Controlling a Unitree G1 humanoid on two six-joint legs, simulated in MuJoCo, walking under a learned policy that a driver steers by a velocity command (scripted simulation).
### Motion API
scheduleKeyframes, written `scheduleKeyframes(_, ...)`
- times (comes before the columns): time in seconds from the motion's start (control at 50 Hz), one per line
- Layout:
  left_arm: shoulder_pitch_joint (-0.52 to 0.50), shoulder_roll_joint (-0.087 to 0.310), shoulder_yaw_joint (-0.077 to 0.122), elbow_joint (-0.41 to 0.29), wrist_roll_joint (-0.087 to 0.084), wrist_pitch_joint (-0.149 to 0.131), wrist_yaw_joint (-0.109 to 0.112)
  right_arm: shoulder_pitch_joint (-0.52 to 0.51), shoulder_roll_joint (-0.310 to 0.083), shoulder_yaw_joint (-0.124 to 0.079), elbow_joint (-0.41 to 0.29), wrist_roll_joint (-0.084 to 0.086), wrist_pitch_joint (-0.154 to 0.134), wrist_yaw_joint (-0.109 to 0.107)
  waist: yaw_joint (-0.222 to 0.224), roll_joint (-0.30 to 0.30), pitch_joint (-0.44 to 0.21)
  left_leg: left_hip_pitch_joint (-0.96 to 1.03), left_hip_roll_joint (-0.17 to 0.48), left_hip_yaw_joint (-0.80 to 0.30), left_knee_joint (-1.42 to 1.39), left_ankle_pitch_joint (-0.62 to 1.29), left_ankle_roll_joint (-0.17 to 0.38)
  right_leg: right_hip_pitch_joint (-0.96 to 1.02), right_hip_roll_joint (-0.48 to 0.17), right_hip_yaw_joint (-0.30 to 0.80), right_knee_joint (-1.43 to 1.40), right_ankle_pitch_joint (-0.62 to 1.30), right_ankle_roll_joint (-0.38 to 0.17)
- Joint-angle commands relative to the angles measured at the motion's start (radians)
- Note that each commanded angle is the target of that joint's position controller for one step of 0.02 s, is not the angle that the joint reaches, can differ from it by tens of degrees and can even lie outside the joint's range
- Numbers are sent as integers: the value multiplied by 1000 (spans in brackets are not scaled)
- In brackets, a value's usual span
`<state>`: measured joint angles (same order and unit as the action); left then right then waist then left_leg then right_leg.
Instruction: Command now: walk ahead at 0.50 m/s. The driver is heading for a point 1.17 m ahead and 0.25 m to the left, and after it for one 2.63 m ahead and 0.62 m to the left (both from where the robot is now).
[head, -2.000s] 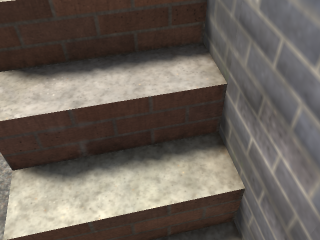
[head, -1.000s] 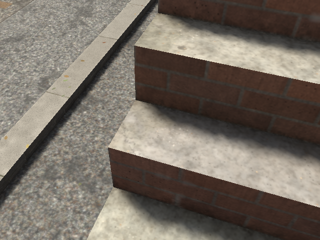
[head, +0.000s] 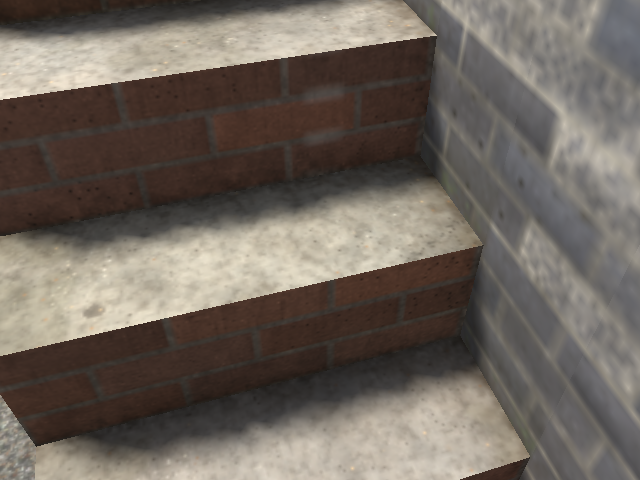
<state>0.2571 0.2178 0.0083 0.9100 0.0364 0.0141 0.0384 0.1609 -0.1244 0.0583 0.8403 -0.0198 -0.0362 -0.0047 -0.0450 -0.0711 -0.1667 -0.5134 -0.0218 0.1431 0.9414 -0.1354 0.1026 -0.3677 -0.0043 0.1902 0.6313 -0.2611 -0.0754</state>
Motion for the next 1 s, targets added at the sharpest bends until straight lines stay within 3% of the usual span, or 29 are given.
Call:
scheduleKeyframes(0.02,64,89,4,-53,-13,-23,-19,72,-137,-63,-9,-16,-16,20,-51,78,-60,316,-12,-150,-514,-27,174,73,-28,-79,185,1242,0)
scheduleKeyframes(0.04,-116,117,6,-99,-16,-31,-7,274,-94,-59,67,9,-8,25,-185,115,7,332,56,-158,-772,168,214,36,20,-123,458,824,7)
scheduleKeyframes(0.06,-282,22,-26,-188,-17,-60,-16,403,-46,-38,169,18,-4,20,-187,302,145,427,175,-225,-961,606,205,-226,88,-185,897,-32,17)
scheduleKeyframes(0.08,-318,-83,-59,-245,-2,-90,-43,290,21,2,170,-29,-12,10,-60,302,234,485,187,-209,-737,897,97,-596,152,-148,1501,-247,0)
scheduleKeyframes(0.1,-247,-141,-73,-246,2,-132,-75,359,-66,-21,171,-58,-33,5,-22,263,141,739,257,-301,-422,1233,97,-898,176,-48,1675,-310,-9)
scheduleKeyframes(0.16,-408,-115,-116,-358,-9,-186,-142,315,-120,-53,165,-22,-25,7,29,52,49,735,238,-290,-509,689,59,-1046,-1,-180,1483,-272,-14)
scheduleKeyframes(0.2,-462,-91,-138,-393,1,-152,-135,186,-191,-63,116,-3,-55,-18,61,163,82,419,310,-477,-718,445,146,-891,-77,-221,1430,-93,66)
scheduleKeyframes(0.22,-484,-51,-127,-386,0,-125,-113,173,-175,-56,110,-15,-73,-22,47,81,109,399,320,-523,-747,447,177,-903,-75,-212,1498,-12,90)
scheduleKeyframes(0.26,-606,-66,-154,-451,14,-111,-80,242,-207,-71,149,32,-71,-34,45,90,176,302,268,-454,-834,478,140,-790,-99,-248,1151,-34,69)
scheduleKeyframes(0.3,-602,-39,-130,-459,29,-151,-72,318,-185,-79,183,47,-33,-31,83,46,39,397,129,-224,-658,1260,46,-430,-10,-409,777,-104,-3)
scheduleKeyframes(0.34,-196,68,-69,-373,59,-183,-58,276,-274,-116,143,-7,-53,-27,250,234,-323,217,62,-246,-234,1951,-113,358,-44,-169,433,-63,-126)
scheduleKeyframes(0.36,63,171,-20,-278,11,-151,-54,123,-375,-149,54,25,-80,-13,348,219,-395,212,92,-355,18,1604,-120,514,-105,39,141,-66,-153)
scheduleKeyframes(0.38,72,179,1,-149,-66,-96,-34,27,-293,-145,-35,42,-78,4,241,-64,-270,27,-12,-319,315,306,-139,533,-194,97,-4,111,-140)
scheduleKeyframes(0.4,-82,71,-22,-181,-23,-64,-30,73,-179,-138,-78,52,-86,30,93,-219,-127,-443,-121,-355,843,-432,-186,556,-327,92,205,542,-159)
scheduleKeyframes(0.44,-402,-82,-49,-288,20,-50,-24,244,-176,-129,-163,99,-51,15,-164,-89,-11,-452,15,-314,1066,-399,-173,48,-327,55,234,232,-98)
scheduleKeyframes(0.46,-459,-103,-51,-255,25,-58,-25,314,-130,-101,-160,48,-24,13,-237,93,53,-278,8,-195,1018,-148,-145,-173,-250,-81,196,39,-26)
scheduleKeyframes(0.48,-454,-80,-41,-247,22,-69,-26,363,-127,-91,-156,14,0,13,-265,162,91,-209,-19,-161,1008,-52,-134,-268,-234,-126,162,-37,-23)
scheduleKeyframes(0.54,-488,70,2,-286,-18,-50,-39,387,-172,-89,-220,50,26,-20,-329,-5,174,-98,-6,-187,419,-128,-134,-261,-170,-263,-18,-206,8)
scheduleKeyframes(0.58,-496,157,18,-309,-51,-18,-19,620,-206,-110,-136,31,13,-13,-418,23,81,247,-84,-74,-348,-370,-85,-56,-51,-378,266,244,-10)
scheduleKeyframes(0.6,-416,139,7,-321,-54,-4,-19,656,-205,-125,-55,20,25,-9,-365,176,80,388,22,-121,-538,-61,-8,-57,-9,-380,599,-186,10)
scheduleKeyframes(0.62,-352,59,-3,-400,-40,-22,-34,395,-306,-131,-146,-17,-2,-8,-93,429,84,394,8,-529,-253,228,113,-300,92,-217,819,-212,57)
scheduleKeyframes(0.64,-271,48,-15,-410,-41,-49,-68,261,-289,-108,-270,-11,-19,-18,-15,298,-98,418,153,-986,-399,-17,197,-337,132,-13,989,-129,70)
scheduleKeyframes(0.66,-350,80,11,-436,-64,-64,-90,250,-295,-114,-291,-13,-33,-37,-22,181,-31,332,231,-1176,-525,-420,193,-391,160,9,1190,-126,71)
scheduleKeyframes(0.68,-351,73,8,-442,-60,-61,-98,205,-306,-114,-293,12,-39,-43,11,132,68,234,237,-1134,-555,-575,147,-423,142,16,1253,-100,79)
scheduleKeyframes(0.7,-312,52,6,-427,-69,-49,-98,112,-301,-107,-307,46,-66,-60,49,227,178,156,252,-1061,-512,-577,148,-493,133,32,1308,-114,104)
scheduleKeyframes(0.74,-343,64,12,-438,-61,-35,-82,120,-250,-87,-334,34,-70,-85,52,158,207,85,185,-862,-499,-465,107,-429,128,-20,1278,-38,117)
scheduleKeyframes(0.78,-332,64,20,-446,-60,-16,-54,117,-227,-83,-364,33,-40,-93,48,104,202,81,162,-759,-487,-248,105,-358,116,-41,1221,14,153)
scheduleKeyframes(0.9,-217,82,53,-433,-90,26,19,112,-221,-77,-412,10,-1,-88,28,273,125,247,206,-662,-438,68,93,-342,66,-57,1138,1,196)
scheduleKeyframes(1.0,-111,8,20,-357,-55,16,-15,49,-263,-102,-408,64,80,-64,74,363,165,175,136,-470,-510,-137,-31,-14,-36,-232,201,-81,128)
